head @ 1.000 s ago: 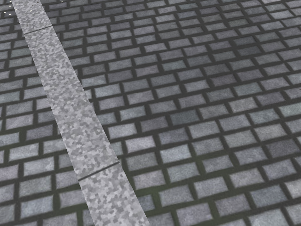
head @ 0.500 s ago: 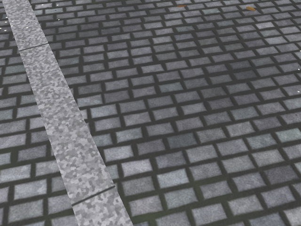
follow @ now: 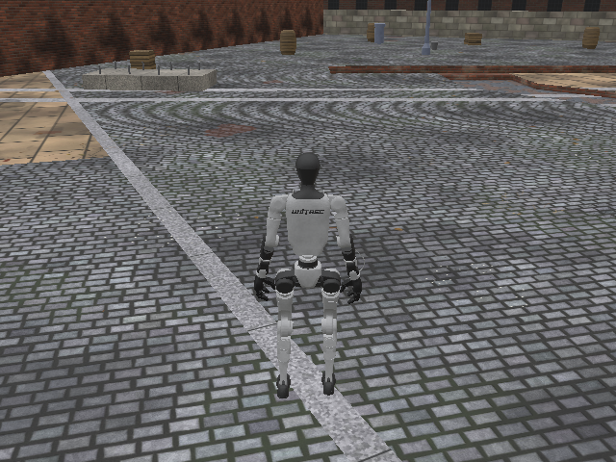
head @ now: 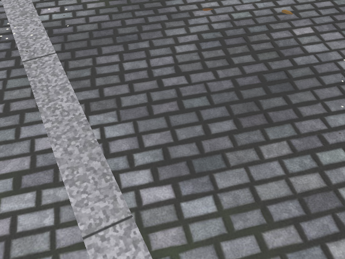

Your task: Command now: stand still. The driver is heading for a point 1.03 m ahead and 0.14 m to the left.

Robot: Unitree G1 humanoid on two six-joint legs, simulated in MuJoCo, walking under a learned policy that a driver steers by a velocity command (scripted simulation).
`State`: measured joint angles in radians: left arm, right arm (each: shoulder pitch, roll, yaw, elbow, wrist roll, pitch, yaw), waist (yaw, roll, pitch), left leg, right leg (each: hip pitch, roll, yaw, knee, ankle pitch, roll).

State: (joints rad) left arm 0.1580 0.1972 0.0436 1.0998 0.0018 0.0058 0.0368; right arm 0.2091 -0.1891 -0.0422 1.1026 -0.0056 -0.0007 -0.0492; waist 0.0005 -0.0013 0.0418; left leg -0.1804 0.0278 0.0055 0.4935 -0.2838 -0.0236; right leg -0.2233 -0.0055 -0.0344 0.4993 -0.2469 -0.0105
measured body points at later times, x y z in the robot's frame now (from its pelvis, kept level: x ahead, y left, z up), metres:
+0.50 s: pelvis +0.00 +0.00 +0.00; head +0.01 +0.00 +0.45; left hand +0.03 +0.24 -0.16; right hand +0.00 -0.24 -0.16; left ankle -0.01 +0.13 -0.74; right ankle +0.01 -0.11 -0.74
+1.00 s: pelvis +0.02 +0.01 -0.01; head +0.02 +0.01 +0.44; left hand +0.01 +0.25 -0.16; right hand +0.01 -0.23 -0.16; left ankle -0.01 +0.12 -0.73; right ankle +0.01 -0.11 -0.74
